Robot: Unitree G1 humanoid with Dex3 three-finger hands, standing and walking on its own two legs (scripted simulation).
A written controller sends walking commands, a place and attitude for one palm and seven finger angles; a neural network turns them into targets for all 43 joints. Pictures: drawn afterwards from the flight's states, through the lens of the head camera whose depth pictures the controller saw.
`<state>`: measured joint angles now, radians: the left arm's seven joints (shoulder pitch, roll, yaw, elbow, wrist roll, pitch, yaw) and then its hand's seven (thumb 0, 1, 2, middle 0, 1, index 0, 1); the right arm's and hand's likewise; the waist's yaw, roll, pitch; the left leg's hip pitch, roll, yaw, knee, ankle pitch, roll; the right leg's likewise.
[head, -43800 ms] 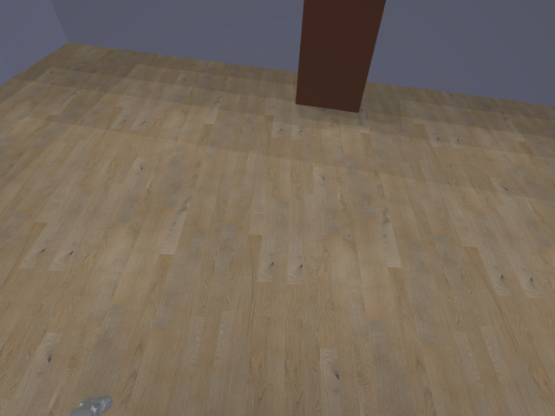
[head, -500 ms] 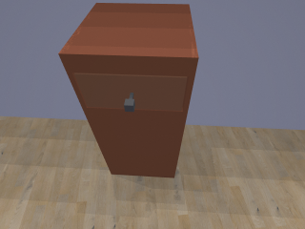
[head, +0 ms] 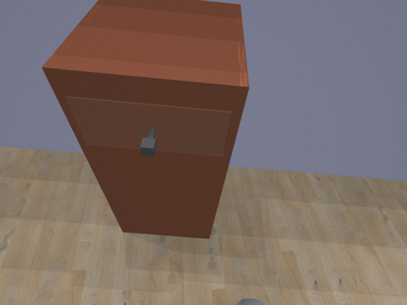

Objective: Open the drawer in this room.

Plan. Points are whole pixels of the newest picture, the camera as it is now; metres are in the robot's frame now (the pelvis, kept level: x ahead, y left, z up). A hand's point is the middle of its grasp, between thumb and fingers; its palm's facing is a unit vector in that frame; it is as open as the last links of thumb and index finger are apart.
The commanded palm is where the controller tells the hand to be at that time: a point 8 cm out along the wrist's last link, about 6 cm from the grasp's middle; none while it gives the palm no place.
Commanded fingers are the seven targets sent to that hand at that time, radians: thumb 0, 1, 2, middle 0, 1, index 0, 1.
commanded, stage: come to a stop and stand still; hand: left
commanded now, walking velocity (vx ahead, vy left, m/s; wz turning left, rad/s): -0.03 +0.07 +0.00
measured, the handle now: (150, 141) +0.48 +0.16 +0.00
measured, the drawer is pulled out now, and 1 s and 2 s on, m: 0.00 0.00 0.00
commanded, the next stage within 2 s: look again from close up in 0.94 s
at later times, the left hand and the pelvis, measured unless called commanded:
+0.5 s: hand out of the picture +0.02 +0.16 -0.19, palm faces +0.10 -0.97 -0.23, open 7.3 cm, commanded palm none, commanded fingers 0.00 0.90 0.90 -0.20 -0.30 -0.20 -0.30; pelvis -0.02 -0.04 -0.01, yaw +2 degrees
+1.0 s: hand out of the picture -0.03 +0.17 -0.18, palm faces +0.03 -0.98 -0.18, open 7.3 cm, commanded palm none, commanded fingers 0.00 0.90 0.90 -0.20 -0.30 -0.20 -0.30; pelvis -0.03 +0.01 +0.00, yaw +0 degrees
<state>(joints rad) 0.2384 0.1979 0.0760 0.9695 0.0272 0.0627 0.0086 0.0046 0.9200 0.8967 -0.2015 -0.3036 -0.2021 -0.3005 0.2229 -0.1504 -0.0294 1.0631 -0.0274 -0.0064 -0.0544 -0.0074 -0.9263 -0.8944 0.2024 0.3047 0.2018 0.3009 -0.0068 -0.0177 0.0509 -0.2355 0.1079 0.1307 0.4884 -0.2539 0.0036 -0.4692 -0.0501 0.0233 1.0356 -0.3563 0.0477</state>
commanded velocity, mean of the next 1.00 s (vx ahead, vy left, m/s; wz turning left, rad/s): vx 0.00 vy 0.09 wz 0.00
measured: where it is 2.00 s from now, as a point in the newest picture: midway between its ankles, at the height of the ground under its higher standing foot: outside the picture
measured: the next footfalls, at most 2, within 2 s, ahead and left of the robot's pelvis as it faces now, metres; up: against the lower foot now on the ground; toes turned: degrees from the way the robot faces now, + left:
right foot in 0.14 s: +0.06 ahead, -0.21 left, +0.00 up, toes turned -4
left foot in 0.52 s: +0.02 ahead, +0.09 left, +0.00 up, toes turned -7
